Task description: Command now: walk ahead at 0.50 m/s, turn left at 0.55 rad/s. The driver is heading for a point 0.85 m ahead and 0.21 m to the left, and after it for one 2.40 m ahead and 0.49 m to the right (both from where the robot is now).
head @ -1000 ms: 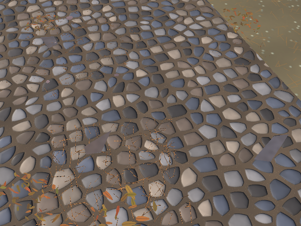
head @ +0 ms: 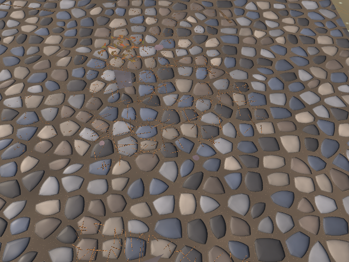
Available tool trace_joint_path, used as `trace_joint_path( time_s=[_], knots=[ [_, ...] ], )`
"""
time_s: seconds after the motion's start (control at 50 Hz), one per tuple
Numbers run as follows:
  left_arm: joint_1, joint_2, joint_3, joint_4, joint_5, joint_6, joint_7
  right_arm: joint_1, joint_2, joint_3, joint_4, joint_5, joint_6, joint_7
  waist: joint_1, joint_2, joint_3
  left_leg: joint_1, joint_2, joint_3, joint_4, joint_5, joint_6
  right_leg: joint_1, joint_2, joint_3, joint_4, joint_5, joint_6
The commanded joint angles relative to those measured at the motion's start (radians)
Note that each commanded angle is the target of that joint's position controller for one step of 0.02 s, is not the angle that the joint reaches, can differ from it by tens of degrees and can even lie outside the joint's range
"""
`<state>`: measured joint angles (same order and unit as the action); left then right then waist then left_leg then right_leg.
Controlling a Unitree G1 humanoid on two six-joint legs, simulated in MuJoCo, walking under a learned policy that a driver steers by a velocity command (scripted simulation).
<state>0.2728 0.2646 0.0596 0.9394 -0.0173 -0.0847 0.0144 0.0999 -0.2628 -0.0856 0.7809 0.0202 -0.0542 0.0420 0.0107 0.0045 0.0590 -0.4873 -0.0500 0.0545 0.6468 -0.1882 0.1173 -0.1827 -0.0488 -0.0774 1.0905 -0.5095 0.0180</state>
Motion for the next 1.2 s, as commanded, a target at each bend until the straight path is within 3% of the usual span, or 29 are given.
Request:
trace_joint_path(
  time_s=[0.02, 0.04, 0.06, 0.14, 0.22, 0.3, 0.36, 0.4, 0.42, 0.44, 0.46, 0.48, 0.5, 0.54, 0.6, 0.74, 0.84, 0.88, 0.9, 0.92, 0.94, 0.96, 0.98, 1.0, 1.02, 1.04, 1.08, 1.12, 1.2],
  knots=[
    [-0.112, 0.118, 0.012, -0.152, -0.024, -0.089, -0.015, 0.229, -0.149, -0.042, -0.009, -0.002, -0.02, -0.014, -0.092, 0.025, -0.205, 0.676, 0.309, -0.597, -0.351, 0.05, 0.234, -0.636, -0.021, 0.169, 0.243, 0.103, -0.049],
    [-0.111, 0.126, 0.022, -0.142, 0.004, -0.085, -0.007, 0.153, -0.117, -0.032, -0.03, -0.002, -0.022, -0.013, -0.047, -0.013, -0.153, 0.524, 0.27, -0.502, -0.362, 0.147, 0.205, -0.558, -0.051, 0.162, 0.155, 0.149, -0.042],
    [-0.089, 0.136, 0.031, -0.142, 0.013, -0.07, -0.006, 0.115, -0.093, -0.022, -0.048, -0.009, -0.023, -0.016, -0.012, -0.008, -0.138, 0.431, 0.243, -0.45, -0.386, 0.215, 0.196, -0.485, -0.072, 0.168, 0.107, 0.177, -0.032],
    [-0.134, 0.092, 0.026, -0.183, 0.034, -0.029, 0.0, 0.145, -0.148, -0.032, -0.054, -0.004, -0.026, -0.041, 0.007, 0.007, -0.088, 0.274, 0.196, -0.349, -0.432, 0.339, 0.19, -0.441, -0.063, 0.129, -0.106, 0.282, 0.029],
    [-0.288, 0.056, 0.009, -0.234, 0.029, -0.032, -0.008, 0.208, -0.16, -0.037, -0.048, 0.003, -0.013, -0.058, -0.053, 0.059, -0.063, 0.224, 0.121, -0.283, -0.409, 0.255, 0.121, -0.377, 0.005, 0.109, -0.431, 0.55, 0.04],
    [-0.372, 0.082, 0.012, -0.279, 0.011, -0.042, -0.023, 0.267, -0.154, -0.035, -0.033, 0.009, -0.004, -0.058, -0.089, 0.09, -0.06, 0.285, 0.151, -0.366, -0.353, 0.151, 0.094, -0.334, 0.043, 0.129, -0.571, 0.596, 0.024],
    [-0.346, 0.122, 0.025, -0.286, 0.008, -0.059, -0.034, 0.267, -0.154, -0.036, -0.039, 0.006, 0.006, -0.067, -0.062, 0.116, -0.069, 0.377, 0.189, -0.458, -0.261, 0.153, 0.079, -0.297, 0.048, 0.15, -0.622, 0.483, -0.009],
    [-0.194, 0.158, 0.046, -0.251, 0.017, -0.07, -0.03, 0.232, -0.13, -0.027, -0.059, 0.002, 0.009, -0.067, 0.021, 0.129, -0.136, 0.359, 0.138, -0.449, -0.123, 0.261, 0.041, -0.081, 0.045, 0.131, -0.673, 0.471, -0.058],
    [-0.042, 0.207, 0.06, -0.235, 0.035, -0.073, -0.023, 0.212, -0.082, -0.008, -0.084, -0.01, 0.005, -0.061, 0.092, 0.066, -0.268, 0.244, 0.082, -0.382, 0.12, 0.195, 0.005, 0.179, -0.092, 0.249, -0.636, 0.451, -0.122],
    [0.09, 0.29, 0.083, -0.207, 0.05, -0.061, -0.019, 0.355, -0.015, 0.012, -0.105, 0.01, -0.005, -0.06, 0.056, -0.228, -0.427, -0.112, -0.064, -0.246, 0.47, -0.222, -0.075, 0.565, -0.336, 0.67, -0.676, 0.311, -0.288],
    [0.091, 0.223, 0.069, -0.201, 0.02, -0.052, -0.025, 0.383, -0.09, 0.008, -0.097, 0.024, -0.009, -0.06, 0.054, -0.297, -0.42, -0.28, -0.006, -0.25, 0.641, -0.403, -0.087, 0.582, -0.403, 0.892, -0.758, 0.084, -0.316],
    [0.036, 0.14, 0.047, -0.222, 0.013, -0.044, -0.021, 0.29, -0.168, -0.013, -0.097, 0.023, -0.003, -0.06, 0.078, -0.168, -0.268, -0.334, 0.044, -0.248, 0.7, -0.315, -0.094, 0.452, -0.356, 0.744, -0.781, 0.027, -0.264],
    [-0.018, 0.116, 0.037, -0.231, 0.021, -0.033, -0.018, 0.216, -0.173, -0.016, -0.113, 0.011, 0.003, -0.061, 0.069, -0.088, -0.174, -0.312, 0.082, -0.205, 0.689, -0.234, -0.098, 0.31, -0.31, 0.591, -0.794, 0.117, -0.224],
    [-0.076, 0.083, 0.022, -0.22, 0.033, -0.027, -0.018, 0.172, -0.141, -0.02, -0.135, 0.0, 0.01, -0.053, 0.02, -0.087, -0.072, -0.241, 0.139, -0.193, 0.599, -0.154, -0.095, 0.109, -0.23, 0.405, -0.85, 0.29, -0.195],
    [-0.075, 0.101, 0.031, -0.199, 0.024, -0.039, -0.022, 0.178, -0.082, -0.009, -0.152, 0.01, 0.028, -0.045, -0.001, -0.106, -0.052, -0.209, 0.167, -0.161, 0.52, -0.114, -0.101, 0.036, -0.211, 0.263, -0.918, 0.405, -0.209],
    [-0.043, 0.167, 0.05, -0.162, 0.019, -0.027, -0.012, 0.021, -0.057, 0.007, -0.203, 0.004, 0.019, -0.018, 0.041, -0.066, -0.03, -0.211, 0.164, -0.102, 0.178, 0.19, -0.108, 0.102, -0.193, 0.021, -0.936, 0.575, -0.185],
    [0.022, 0.212, 0.062, -0.133, -0.003, 0.0, -0.01, -0.102, -0.061, 0.01, -0.259, 0.007, 0.018, 0.01, 0.073, -0.07, 0.015, -0.188, 0.132, -0.029, 0.019, 0.133, -0.07, 0.218, -0.235, -0.049, -0.895, 0.639, -0.155],
    [0.015, 0.241, 0.07, -0.133, -0.013, 0.013, -0.006, -0.074, -0.091, -0.005, -0.268, 0.001, 0.022, 0.015, 0.036, -0.096, -0.016, -0.1, 0.08, 0.021, -0.008, 0.026, -0.031, 0.259, -0.241, -0.088, -0.789, 0.928, -0.135],
    [0.011, 0.257, 0.075, -0.135, -0.017, 0.02, -0.002, -0.011, -0.118, -0.021, -0.258, -0.001, 0.026, 0.014, -0.008, -0.112, -0.061, -0.003, 0.039, 0.05, -0.018, -0.019, -0.007, 0.265, -0.235, -0.11, -0.678, 1.098, -0.124],
    [-0.003, 0.254, 0.072, -0.139, -0.021, 0.028, 0.003, 0.137, -0.159, -0.047, -0.22, 0.001, 0.028, 0.009, -0.095, -0.096, -0.136, 0.198, -0.008, 0.07, -0.084, 0.029, 0.028, 0.214, -0.207, -0.144, -0.487, 1.169, -0.1],
    [0.007, 0.219, 0.057, -0.15, -0.005, 0.025, 0.008, 0.321, -0.228, -0.082, -0.17, 0.004, 0.036, -0.009, -0.178, -0.037, -0.229, 0.513, 0.021, -0.029, -0.102, 0.068, 0.074, 0.002, -0.171, -0.151, -0.212, 0.982, -0.057],
    [0.078, 0.069, 0.009, -0.21, 0.045, 0.005, -0.004, 0.318, -0.351, -0.098, -0.168, 0.013, 0.033, -0.023, -0.071, 0.255, -0.284, 0.841, 0.292, -0.552, -0.149, -0.001, 0.229, -0.464, 0.002, -0.115, 0.156, 0.035, 0.005],
    [0.017, 0.118, 0.006, -0.236, 0.013, -0.037, -0.018, 0.352, -0.31, -0.077, -0.207, 0.004, 0.014, -0.017, -0.12, 0.206, -0.471, 0.925, 0.398, -0.916, -0.319, -0.173, 0.329, -0.603, 0.07, 0.139, 0.321, -0.107, 0.003],
    [-0.086, 0.181, 0.023, -0.264, -0.027, -0.057, -0.028, 0.328, -0.24, -0.057, -0.19, -0.005, 0.001, -0.012, -0.143, 0.126, -0.343, 0.859, 0.366, -0.775, -0.344, -0.129, 0.269, -0.696, 0.017, 0.169, 0.32, -0.006, -0.015],
    [-0.103, 0.169, 0.015, -0.269, -0.021, -0.066, -0.027, 0.277, -0.206, -0.045, -0.187, 0.0, -0.006, -0.013, -0.106, 0.076, -0.243, 0.714, 0.324, -0.645, -0.342, -0.061, 0.231, -0.673, -0.023, 0.161, 0.234, 0.08, -0.029],
    [-0.101, 0.167, 0.017, -0.256, 0.006, -0.067, -0.019, 0.198, -0.176, -0.034, -0.199, -0.001, -0.007, -0.015, -0.057, 0.018, -0.179, 0.56, 0.283, -0.551, -0.347, 0.036, 0.2, -0.601, -0.057, 0.16, 0.146, 0.134, -0.023],
    [-0.046, 0.175, 0.026, -0.232, 0.018, -0.04, -0.023, 0.117, -0.128, -0.013, -0.216, -0.021, -0.008, -0.021, 0.007, 0.041, -0.143, 0.386, 0.251, -0.437, -0.389, 0.206, 0.183, -0.471, -0.094, 0.154, 0.06, 0.192, -0.007],
    [-0.025, 0.141, 0.017, -0.216, 0.021, -0.017, -0.025, 0.123, -0.133, -0.01, -0.193, -0.021, -0.02, -0.027, 0.017, 0.038, -0.127, 0.314, 0.243, -0.351, -0.418, 0.326, 0.187, -0.441, -0.096, 0.124, 0.0, 0.238, 0.017],
    [-0.128, 0.099, -0.002, -0.236, 0.016, -0.002, -0.028, 0.169, -0.154, -0.01, -0.141, -0.023, -0.03, -0.041, -0.025, 0.044, -0.066, 0.294, 0.205, -0.202, -0.465, 0.32, 0.137, -0.476, -0.097, 0.11, -0.212, 0.498, 0.027]
  ],
)
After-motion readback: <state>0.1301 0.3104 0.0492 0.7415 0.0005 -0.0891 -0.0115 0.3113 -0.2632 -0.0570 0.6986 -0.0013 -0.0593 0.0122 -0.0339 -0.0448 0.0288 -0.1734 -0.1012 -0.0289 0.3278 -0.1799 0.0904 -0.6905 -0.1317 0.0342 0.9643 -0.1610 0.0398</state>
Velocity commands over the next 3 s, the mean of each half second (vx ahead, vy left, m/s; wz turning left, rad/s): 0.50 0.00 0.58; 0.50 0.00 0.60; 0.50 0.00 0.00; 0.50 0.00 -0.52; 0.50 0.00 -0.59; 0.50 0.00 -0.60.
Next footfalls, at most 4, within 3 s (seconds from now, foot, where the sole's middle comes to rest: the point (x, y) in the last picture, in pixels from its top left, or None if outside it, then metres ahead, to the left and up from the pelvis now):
0.42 right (209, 260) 0.44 -0.10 -0.75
0.94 left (113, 223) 0.58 0.27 -0.75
1.48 right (121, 141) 0.96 0.28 -0.75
1.94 left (62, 115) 1.11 0.58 -0.75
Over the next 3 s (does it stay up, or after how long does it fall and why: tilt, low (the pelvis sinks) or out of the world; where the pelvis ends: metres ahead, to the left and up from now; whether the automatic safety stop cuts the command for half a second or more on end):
stays up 1.57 0.43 0.01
